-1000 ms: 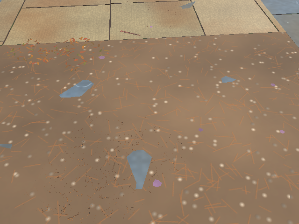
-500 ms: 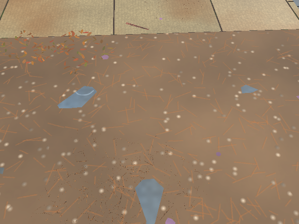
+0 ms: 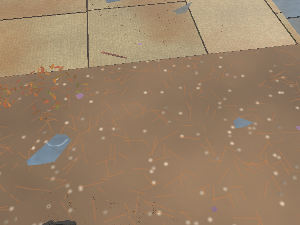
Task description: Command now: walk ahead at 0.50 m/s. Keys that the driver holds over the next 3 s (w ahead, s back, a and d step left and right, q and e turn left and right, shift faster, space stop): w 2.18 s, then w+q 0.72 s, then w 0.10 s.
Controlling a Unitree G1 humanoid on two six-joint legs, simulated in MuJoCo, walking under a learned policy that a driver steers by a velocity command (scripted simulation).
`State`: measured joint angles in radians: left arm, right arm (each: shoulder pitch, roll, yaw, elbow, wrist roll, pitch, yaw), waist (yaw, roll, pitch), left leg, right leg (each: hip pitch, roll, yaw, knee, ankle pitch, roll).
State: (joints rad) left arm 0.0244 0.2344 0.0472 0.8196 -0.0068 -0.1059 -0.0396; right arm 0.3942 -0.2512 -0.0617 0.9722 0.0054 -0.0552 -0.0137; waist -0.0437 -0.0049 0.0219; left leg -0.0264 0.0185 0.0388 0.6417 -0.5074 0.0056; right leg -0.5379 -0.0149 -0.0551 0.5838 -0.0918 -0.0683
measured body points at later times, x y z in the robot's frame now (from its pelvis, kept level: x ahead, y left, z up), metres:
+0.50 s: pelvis +0.27 +0.02 +0.01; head +0.30 +0.02 +0.46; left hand +0.24 +0.29 -0.12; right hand +0.48 -0.20 -0.08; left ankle +0.43 +0.15 -0.70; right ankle +0.12 -0.10 -0.72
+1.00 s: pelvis +0.53 +0.04 +0.02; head +0.56 +0.04 +0.47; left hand +0.73 +0.27 -0.08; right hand +0.52 -0.23 -0.11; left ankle +0.43 +0.14 -0.72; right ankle +0.72 -0.11 -0.68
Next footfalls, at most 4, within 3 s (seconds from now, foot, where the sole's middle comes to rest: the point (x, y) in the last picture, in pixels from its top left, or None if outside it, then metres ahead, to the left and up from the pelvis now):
0.54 left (121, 223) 0.47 0.15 -0.75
1.10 right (172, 156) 0.77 -0.10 -0.75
1.64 left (123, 109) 1.08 0.14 -0.75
2.20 right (163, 69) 1.39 -0.10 -0.75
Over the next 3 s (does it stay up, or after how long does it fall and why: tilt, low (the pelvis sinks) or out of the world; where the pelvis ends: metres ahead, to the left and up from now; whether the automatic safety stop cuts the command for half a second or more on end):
stays up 1.65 0.09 0.03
